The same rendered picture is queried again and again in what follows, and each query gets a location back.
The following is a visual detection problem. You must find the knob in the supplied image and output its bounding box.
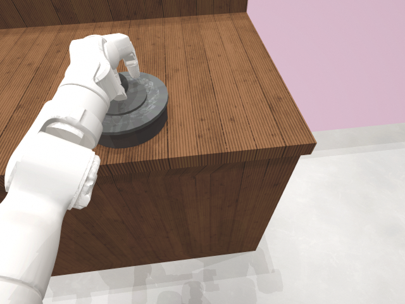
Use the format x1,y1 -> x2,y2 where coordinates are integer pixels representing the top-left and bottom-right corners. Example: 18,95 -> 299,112
118,73 -> 128,93

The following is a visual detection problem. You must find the lid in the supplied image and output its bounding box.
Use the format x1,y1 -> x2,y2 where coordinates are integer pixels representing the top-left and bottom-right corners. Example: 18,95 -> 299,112
102,72 -> 168,136

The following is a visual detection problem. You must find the left robot forearm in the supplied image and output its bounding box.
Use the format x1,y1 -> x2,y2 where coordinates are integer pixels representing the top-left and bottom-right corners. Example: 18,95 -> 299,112
4,35 -> 120,192

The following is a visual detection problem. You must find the pot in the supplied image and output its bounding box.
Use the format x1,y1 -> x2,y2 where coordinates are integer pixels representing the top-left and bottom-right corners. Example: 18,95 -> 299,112
98,108 -> 168,149

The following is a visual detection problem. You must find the table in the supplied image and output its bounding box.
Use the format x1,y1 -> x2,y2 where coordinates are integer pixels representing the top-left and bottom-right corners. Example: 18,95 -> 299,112
0,0 -> 317,277

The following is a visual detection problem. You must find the left robot hand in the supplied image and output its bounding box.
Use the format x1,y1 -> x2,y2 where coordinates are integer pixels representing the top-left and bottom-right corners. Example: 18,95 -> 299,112
102,33 -> 140,101

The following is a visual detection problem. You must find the left robot upper arm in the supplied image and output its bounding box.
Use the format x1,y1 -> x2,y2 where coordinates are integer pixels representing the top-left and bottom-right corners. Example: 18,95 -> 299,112
0,131 -> 101,304

